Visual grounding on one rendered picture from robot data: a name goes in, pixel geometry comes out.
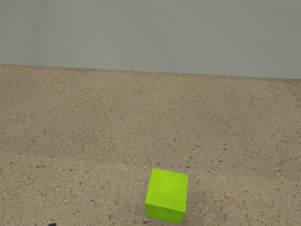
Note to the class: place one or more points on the carton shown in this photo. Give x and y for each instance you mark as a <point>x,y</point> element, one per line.
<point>166,196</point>

